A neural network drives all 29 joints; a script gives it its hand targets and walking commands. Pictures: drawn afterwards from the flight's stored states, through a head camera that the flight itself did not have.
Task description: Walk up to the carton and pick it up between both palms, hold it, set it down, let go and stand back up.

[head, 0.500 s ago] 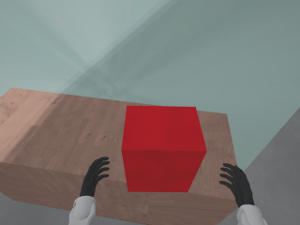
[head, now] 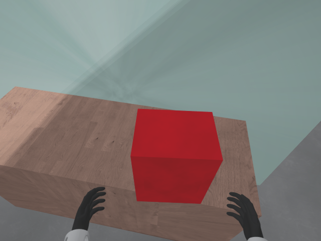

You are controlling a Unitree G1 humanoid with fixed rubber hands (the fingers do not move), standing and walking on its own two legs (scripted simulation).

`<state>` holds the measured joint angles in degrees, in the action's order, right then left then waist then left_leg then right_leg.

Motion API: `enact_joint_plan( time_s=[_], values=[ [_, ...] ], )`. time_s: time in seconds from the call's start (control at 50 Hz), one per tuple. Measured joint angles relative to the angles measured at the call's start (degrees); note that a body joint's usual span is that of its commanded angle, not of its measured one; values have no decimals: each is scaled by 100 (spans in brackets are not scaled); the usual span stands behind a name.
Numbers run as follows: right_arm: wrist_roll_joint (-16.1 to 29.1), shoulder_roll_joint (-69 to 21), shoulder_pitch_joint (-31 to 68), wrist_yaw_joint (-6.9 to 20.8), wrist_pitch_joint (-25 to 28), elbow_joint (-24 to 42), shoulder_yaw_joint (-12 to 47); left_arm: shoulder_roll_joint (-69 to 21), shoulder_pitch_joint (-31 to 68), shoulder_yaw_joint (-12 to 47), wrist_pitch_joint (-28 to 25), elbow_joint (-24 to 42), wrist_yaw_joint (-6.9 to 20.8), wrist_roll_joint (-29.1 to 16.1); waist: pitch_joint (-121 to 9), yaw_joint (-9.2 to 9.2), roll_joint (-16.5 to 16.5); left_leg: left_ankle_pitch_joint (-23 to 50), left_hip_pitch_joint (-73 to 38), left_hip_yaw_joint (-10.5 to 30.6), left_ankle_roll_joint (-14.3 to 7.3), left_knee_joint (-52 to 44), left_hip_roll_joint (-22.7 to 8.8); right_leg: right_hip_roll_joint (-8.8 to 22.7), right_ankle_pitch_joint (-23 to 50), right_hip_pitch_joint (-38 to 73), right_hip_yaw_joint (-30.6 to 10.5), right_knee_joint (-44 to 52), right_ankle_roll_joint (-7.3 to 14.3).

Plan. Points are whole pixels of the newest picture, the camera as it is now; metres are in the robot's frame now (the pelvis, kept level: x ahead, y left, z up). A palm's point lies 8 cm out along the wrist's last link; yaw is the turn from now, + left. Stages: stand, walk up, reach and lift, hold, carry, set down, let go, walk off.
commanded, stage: set down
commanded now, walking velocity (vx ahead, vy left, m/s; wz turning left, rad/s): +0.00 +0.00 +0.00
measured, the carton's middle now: (171, 159) +0.38 -0.02 -0.05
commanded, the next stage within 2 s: let go in 0.68 s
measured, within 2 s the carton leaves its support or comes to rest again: neither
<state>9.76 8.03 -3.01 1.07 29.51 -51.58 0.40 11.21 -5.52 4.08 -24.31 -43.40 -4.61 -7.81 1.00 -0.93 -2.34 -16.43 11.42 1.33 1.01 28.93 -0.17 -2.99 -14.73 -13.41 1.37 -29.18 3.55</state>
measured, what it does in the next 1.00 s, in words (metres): stands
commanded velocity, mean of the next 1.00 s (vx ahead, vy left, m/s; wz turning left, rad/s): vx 0.00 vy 0.00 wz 0.00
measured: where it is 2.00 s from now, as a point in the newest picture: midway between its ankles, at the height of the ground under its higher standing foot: outside the picture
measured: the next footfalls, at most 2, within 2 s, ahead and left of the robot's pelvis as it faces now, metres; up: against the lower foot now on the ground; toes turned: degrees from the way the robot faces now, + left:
none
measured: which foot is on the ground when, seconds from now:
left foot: down 0.00-1.00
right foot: down 0.00-1.00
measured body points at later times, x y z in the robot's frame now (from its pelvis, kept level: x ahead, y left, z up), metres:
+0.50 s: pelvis +0.02 +0.00 +0.01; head +0.00 +0.02 +0.46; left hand +0.19 +0.22 -0.07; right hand +0.18 -0.21 -0.06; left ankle -0.01 +0.13 -0.74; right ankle +0.01 -0.08 -0.74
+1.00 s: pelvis +0.01 +0.01 +0.01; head +0.01 +0.02 +0.46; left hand +0.19 +0.24 -0.08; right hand +0.16 -0.21 -0.08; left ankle -0.01 +0.13 -0.74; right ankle +0.01 -0.08 -0.74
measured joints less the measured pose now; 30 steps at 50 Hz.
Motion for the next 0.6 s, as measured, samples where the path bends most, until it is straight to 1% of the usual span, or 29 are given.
enact_joint_plan(
  time_s=[0.06, 0.1, 0.16, 0.2, 0.26, 0.38, 0.48, 0.54, 0.6],
  values=[
    [47, 72, -148, 1, -39, 131, 51, 50, -66, 7, 130, 90, 35, -63, -5, 39, -1, -3, -90, -25, -5, -61, -1, -2, -9, 69, -28, 34, -5],
    [52, 118, -242, 15, -31, 226, 113, 63, -123, -15, 196, 192, 64, -43, 12, 68, -1, -3, -177, -41, -6, -113, -9, -12, -4, 151, -47, 84, -7],
    [60, 164, -350, 27, -112, 227, 189, 40, -191, -80, 448, 240, 151, 61, 45, 98, 0, 30, -360, -52, -18, -248, -17, -21, 32, 332, -64, 222, -5],
    [-17, 175, -406, 14, -190, 193, 179, 24, -235, -104, 631, 249, 191, 151, 62, 117, 5, 41, -458, -57, -14, -317, -24, -27, 52, 433, -72, 302, -10],
    [-66, 166, -550, 3, -309, 351, 149, 21, -356, -119, 824, 429, 204, 174, 52, 159, 0, 46, -542, -75, -16, -384, -29, -33, 63, 509, -92, 363, -14],
    [-287, 126, -682, -34, -567, 511, 98, 35, -517, -170, 1220, 664, 257, 341, 115, 177, -17, 75, -748, -76, -21, -522, -36, -40, 102, 727, -97, 525, -20],
    [-432, 87, -739, -47, -868, 578, 42, 66, -582, -210, 1597, 846, 248, 470, 138, 207, -23, 90, -861, -85, -29, -598, -43, -46, 132, 849, -106, 625, -26],
    [-488, 71, -846, -50, -930, 761, 18, 80, -690, -215, 1735, 1061, 240, 476, 126, 219, -15, 88, -887, -91, -31, -612, -55, -57, 155, 893, -111, 683, -29],
    [-644, 99, -826, -56, -1114, 702, -1, 50, -693, -257, 2029, 1009, 284, 608, 175, 203, -1, 103, -967, -88, -39, -653, -56, -57, 189, 992, -108, 760, -36]
  ],
)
